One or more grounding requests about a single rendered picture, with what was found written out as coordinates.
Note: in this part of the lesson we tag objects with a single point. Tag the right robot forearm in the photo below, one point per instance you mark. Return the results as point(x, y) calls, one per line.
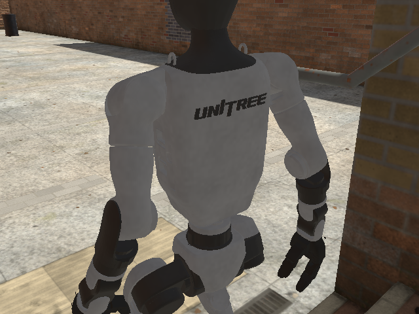
point(312, 205)

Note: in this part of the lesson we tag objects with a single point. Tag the robot right upper arm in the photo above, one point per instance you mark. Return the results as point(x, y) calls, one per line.
point(307, 155)

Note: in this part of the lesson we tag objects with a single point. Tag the left robot forearm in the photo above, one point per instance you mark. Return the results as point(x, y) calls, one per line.
point(108, 265)

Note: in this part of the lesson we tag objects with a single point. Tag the robot left hand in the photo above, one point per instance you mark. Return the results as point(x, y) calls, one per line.
point(117, 304)

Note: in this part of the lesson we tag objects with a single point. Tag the robot right hand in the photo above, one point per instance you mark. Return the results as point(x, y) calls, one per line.
point(314, 250)

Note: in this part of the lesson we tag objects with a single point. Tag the robot left upper arm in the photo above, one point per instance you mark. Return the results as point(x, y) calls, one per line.
point(131, 107)

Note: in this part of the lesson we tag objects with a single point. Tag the humanoid robot head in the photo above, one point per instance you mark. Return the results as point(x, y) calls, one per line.
point(210, 50)

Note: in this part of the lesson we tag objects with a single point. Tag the robot right thigh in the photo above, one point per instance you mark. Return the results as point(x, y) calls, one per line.
point(252, 237)

